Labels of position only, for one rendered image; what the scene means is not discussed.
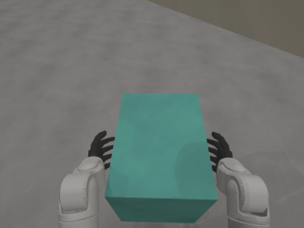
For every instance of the carton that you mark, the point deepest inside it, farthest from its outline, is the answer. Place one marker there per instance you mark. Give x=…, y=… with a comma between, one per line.
x=160, y=168

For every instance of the robot left hand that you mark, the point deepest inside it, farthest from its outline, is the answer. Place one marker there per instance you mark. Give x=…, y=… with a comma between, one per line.
x=97, y=149

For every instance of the robot left forearm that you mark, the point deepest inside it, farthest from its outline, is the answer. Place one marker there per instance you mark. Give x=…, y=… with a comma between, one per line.
x=79, y=195

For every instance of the robot right hand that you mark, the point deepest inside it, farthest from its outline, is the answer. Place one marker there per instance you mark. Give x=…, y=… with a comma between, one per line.
x=221, y=151

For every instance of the robot right forearm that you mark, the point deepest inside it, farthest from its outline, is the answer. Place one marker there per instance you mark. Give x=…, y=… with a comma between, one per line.
x=247, y=195

